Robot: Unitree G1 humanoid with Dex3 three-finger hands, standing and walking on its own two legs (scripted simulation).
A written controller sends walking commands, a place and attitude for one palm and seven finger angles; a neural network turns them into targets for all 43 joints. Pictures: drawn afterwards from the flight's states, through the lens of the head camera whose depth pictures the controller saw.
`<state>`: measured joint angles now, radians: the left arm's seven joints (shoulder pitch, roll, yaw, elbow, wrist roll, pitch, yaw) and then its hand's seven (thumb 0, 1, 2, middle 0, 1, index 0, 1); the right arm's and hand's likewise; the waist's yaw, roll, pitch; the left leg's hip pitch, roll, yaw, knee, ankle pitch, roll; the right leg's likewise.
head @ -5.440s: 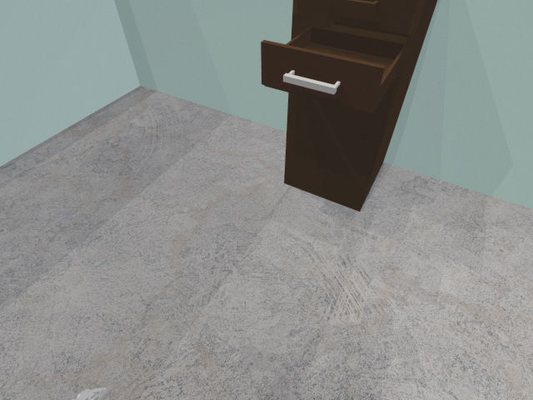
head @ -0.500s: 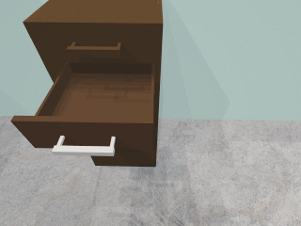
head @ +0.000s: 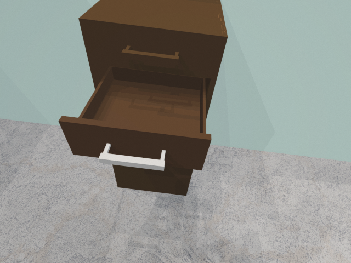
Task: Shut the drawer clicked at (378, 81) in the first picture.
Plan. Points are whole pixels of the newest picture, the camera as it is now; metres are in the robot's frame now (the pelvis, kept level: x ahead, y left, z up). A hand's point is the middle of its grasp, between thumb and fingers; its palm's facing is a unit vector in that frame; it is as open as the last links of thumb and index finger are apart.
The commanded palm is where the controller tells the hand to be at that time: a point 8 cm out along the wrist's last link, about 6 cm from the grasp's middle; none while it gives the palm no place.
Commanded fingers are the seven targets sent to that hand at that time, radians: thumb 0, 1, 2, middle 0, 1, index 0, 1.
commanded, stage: come to a stop and stand still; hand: left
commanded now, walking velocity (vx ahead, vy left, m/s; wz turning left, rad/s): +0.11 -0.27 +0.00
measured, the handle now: (134, 155) +0.38 +0.14 +0.01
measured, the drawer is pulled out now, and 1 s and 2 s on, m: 0.28 0.28 0.28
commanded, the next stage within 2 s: look again from close up in 0.78 s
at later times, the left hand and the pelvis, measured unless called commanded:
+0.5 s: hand out of the picture +0.03 +0.13 -0.18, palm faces -0.09 -0.97 -0.23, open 7.3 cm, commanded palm none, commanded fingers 0.00 0.90 0.90 -0.20 -0.30 -0.20 -0.30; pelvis -0.01 -0.05 -0.02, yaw -3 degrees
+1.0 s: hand out of the picture +0.05 +0.15 -0.18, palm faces -0.03 -0.97 -0.23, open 7.4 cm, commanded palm none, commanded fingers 0.00 0.90 0.90 -0.20 -0.30 -0.20 -0.30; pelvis +0.00 -0.04 -0.01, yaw -4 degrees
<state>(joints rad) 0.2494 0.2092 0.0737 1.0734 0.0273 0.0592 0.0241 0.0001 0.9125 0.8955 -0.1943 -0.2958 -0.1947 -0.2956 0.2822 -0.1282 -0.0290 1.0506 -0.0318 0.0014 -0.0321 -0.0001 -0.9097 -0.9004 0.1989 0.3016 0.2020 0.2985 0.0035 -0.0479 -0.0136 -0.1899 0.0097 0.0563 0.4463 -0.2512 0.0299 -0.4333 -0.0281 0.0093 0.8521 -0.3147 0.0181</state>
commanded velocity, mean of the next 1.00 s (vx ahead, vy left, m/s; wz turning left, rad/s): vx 0.00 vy -0.02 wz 0.00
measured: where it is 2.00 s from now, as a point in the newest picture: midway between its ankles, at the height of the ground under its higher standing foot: outside the picture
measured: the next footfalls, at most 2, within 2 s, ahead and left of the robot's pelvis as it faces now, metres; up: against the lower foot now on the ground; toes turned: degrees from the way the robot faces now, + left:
right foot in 0.36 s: +0.00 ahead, -0.17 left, +0.00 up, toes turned -5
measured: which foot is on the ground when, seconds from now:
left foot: down 0.00-1.00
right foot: up 0.00-0.34, down 0.36-1.00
